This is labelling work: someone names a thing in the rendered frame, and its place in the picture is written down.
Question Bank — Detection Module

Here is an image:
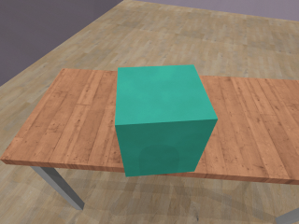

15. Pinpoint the table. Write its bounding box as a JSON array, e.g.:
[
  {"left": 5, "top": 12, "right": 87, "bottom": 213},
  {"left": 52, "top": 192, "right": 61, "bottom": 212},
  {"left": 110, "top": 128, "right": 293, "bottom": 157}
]
[{"left": 0, "top": 68, "right": 299, "bottom": 224}]

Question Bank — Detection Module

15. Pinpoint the carton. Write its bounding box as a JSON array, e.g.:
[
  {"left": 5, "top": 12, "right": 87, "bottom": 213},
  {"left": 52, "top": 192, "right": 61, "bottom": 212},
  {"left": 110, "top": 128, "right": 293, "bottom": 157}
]
[{"left": 115, "top": 64, "right": 218, "bottom": 177}]

